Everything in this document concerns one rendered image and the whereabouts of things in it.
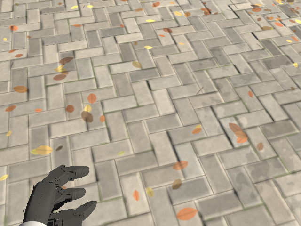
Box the left robot hand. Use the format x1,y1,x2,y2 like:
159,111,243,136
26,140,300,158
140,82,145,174
23,165,97,226

